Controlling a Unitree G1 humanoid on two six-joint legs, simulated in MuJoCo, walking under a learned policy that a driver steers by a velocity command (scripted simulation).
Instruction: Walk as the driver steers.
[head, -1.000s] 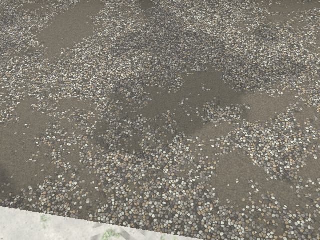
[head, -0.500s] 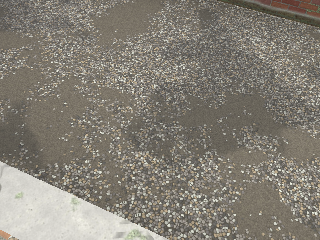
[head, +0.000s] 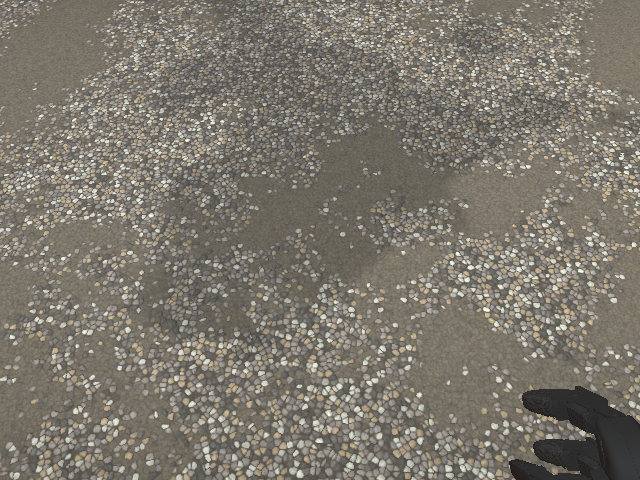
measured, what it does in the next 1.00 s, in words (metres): steps on the spot: left foot, then right foot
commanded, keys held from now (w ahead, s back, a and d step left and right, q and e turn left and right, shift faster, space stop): w+e+shift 0.26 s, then w+shift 0.12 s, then w+q+shift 0.62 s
